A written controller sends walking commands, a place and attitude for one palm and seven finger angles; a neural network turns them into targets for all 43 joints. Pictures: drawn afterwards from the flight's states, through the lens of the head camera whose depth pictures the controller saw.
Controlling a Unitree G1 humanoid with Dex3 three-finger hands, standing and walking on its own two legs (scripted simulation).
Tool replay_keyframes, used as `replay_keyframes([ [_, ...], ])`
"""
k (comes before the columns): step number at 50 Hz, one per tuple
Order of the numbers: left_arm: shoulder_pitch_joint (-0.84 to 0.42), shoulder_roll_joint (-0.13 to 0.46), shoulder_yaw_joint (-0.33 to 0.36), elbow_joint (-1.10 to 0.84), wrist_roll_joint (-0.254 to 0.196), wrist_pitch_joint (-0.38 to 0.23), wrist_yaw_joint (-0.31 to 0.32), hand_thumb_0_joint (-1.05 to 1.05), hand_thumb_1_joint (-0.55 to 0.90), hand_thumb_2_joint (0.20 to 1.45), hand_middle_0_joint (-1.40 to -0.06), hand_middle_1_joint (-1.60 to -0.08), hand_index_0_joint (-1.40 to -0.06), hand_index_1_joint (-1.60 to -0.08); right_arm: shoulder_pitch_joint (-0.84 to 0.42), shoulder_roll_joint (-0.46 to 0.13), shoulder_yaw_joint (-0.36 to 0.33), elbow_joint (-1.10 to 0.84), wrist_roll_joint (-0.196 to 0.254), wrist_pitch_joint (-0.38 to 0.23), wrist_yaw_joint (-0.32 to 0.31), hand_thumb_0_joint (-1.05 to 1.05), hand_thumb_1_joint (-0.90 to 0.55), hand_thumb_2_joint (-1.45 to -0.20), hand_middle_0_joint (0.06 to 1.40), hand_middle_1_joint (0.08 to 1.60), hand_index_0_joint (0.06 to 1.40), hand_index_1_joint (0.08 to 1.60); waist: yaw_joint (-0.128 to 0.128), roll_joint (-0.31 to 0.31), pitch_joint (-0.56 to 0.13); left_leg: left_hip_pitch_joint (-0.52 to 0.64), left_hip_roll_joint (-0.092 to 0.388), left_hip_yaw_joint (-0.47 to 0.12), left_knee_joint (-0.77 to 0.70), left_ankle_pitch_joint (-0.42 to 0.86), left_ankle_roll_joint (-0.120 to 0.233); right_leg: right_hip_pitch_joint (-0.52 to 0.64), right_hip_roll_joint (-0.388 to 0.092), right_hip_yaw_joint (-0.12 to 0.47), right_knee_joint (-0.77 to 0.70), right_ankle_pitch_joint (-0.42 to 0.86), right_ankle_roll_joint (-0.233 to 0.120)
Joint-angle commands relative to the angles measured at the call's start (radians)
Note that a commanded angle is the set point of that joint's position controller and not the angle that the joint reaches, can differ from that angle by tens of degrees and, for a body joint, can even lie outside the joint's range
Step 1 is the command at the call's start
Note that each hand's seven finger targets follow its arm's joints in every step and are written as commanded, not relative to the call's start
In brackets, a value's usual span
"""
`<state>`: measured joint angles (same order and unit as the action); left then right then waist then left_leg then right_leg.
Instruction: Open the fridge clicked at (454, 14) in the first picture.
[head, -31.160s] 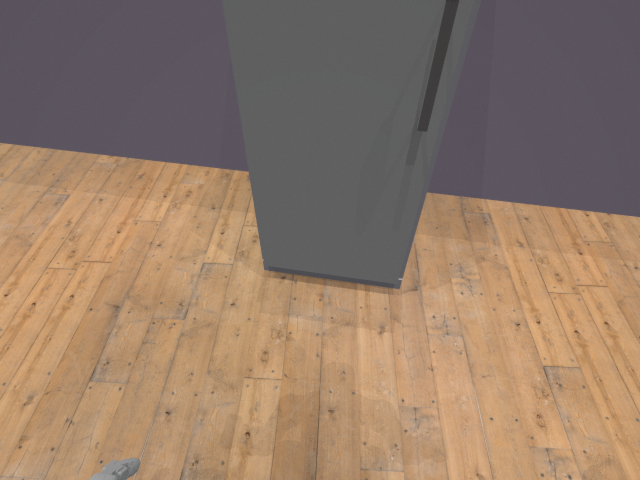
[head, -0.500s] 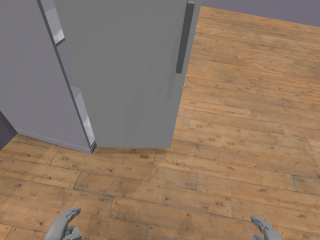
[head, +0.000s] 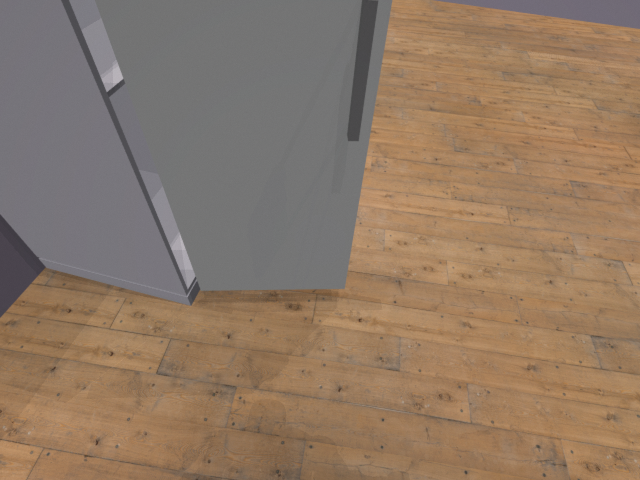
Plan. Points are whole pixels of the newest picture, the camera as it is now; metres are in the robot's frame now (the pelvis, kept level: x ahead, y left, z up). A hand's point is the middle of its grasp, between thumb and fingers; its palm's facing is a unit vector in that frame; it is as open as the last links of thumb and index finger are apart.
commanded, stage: let the arm hang, fingers relaxed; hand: right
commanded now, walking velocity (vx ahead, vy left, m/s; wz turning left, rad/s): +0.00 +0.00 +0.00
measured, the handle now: (359, 72) +0.78 -0.01 +0.12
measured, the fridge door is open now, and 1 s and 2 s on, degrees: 73 73 73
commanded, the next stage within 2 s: look to check the result in 0.38 s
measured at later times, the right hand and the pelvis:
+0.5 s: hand out of the picture +0.13 -0.22 -0.15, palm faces -0.05 +0.95 -0.30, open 7.4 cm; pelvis +0.03 +0.01 +0.01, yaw +0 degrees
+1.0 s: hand out of the picture +0.15 -0.22 -0.15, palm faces -0.04 +0.94 -0.33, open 7.4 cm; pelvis +0.05 +0.02 +0.01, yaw +1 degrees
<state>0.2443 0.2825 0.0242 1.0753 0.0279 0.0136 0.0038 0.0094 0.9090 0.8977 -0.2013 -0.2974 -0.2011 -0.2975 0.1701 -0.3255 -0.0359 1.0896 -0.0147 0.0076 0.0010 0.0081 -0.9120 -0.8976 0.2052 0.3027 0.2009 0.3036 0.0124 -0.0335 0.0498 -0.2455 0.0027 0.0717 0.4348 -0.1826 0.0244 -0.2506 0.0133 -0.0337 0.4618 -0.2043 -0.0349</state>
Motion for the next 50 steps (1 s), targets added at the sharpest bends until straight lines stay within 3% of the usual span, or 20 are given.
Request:
replay_keyframes([
  [1,-0.05,0.207,0.032,-0.051,0.0,-0.028,0.014,0.0,0.9,0.9,-0.2,-0.3,-0.2,-0.3,-0.061,-0.16,-0.024,-0.049,-0.001,-0.029,-0.008,0.0,-0.9,-0.9,0.2,0.3,0.2,0.3,-0.012,0.029,-0.025,0.049,0.1,-0.143,-0.106,-0.12,0.039,-0.042,-0.138,0.172,-0.175,-0.099,-0.019],
  [9,-0.121,0.217,0.018,-0.03,-0.007,-0.038,0.011,0.0,0.9,0.9,-0.2,-0.3,-0.2,-0.3,-0.108,-0.178,-0.011,-0.041,0.001,-0.043,-0.011,0.0,-0.9,-0.9,0.2,0.3,0.2,0.3,-0.008,0.044,-0.092,0.105,0.121,-0.138,-0.102,0.088,0.023,0.065,-0.139,0.139,-0.168,0.135,-0.008],
  [18,-0.178,0.231,0.013,-0.026,-0.008,-0.037,0.01,0.0,0.9,0.9,-0.2,-0.3,-0.2,-0.3,-0.138,-0.188,-0.009,-0.039,0.0,-0.046,-0.011,0.0,-0.9,-0.9,0.2,0.3,0.2,0.3,-0.004,0.033,-0.091,0.113,0.127,-0.144,-0.136,0.113,0.017,0.113,-0.136,0.125,-0.181,0.16,0.001],
  [27,-0.18,0.241,0.01,-0.033,-0.011,-0.039,0.018,0.0,0.9,0.9,-0.2,-0.3,-0.2,-0.3,-0.127,-0.195,-0.01,-0.039,0.002,-0.052,-0.015,0.0,-0.9,-0.9,0.2,0.3,0.2,0.3,-0.001,0.023,-0.157,0.169,0.136,-0.138,-0.133,0.258,0.02,0.182,-0.142,0.11,-0.159,0.273,0.006],
  [31,-0.183,0.241,0.008,-0.024,-0.011,-0.035,0.02,0.0,0.9,0.9,-0.2,-0.3,-0.2,-0.3,-0.132,-0.195,-0.009,-0.03,0.004,-0.047,-0.014,0.0,-0.9,-0.9,0.2,0.3,0.2,0.3,0.0,0.02,-0.111,0.157,0.133,-0.141,-0.148,0.23,0.022,0.169,-0.145,0.108,-0.177,0.24,0.01],
  [42,-0.163,0.24,0.008,-0.022,-0.013,-0.033,0.022,0.0,0.9,0.9,-0.2,-0.3,-0.2,-0.3,-0.118,-0.201,-0.009,-0.023,0.005,-0.051,-0.018,0.0,-0.9,-0.9,0.2,0.3,0.2,0.3,0.0,0.047,-0.143,0.193,0.135,-0.147,-0.154,0.297,0.02,0.192,-0.143,0.098,-0.168,0.252,0.008],
  [46,-0.165,0.24,0.007,-0.016,-0.011,-0.032,0.022,0.0,0.9,0.9,-0.2,-0.3,-0.2,-0.3,-0.125,-0.198,-0.008,-0.021,0.006,-0.048,-0.018,0.0,-0.9,-0.9,0.2,0.3,0.2,0.3,0.0,0.047,-0.098,0.171,0.135,-0.148,-0.161,0.277,0.02,0.179,-0.144,0.097,-0.182,0.231,0.01],
  [50,-0.158,0.235,0.006,-0.013,-0.01,-0.032,0.022,0.0,0.9,0.9,-0.2,-0.3,-0.2,-0.3,-0.123,-0.196,-0.008,-0.022,0.006,-0.049,-0.018,0.0,-0.9,-0.9,0.2,0.3,0.2,0.3,-0.001,0.043,-0.106,0.182,0.135,-0.15,-0.164,0.274,0.019,0.178,-0.144,0.094,-0.182,0.223,0.011],
])
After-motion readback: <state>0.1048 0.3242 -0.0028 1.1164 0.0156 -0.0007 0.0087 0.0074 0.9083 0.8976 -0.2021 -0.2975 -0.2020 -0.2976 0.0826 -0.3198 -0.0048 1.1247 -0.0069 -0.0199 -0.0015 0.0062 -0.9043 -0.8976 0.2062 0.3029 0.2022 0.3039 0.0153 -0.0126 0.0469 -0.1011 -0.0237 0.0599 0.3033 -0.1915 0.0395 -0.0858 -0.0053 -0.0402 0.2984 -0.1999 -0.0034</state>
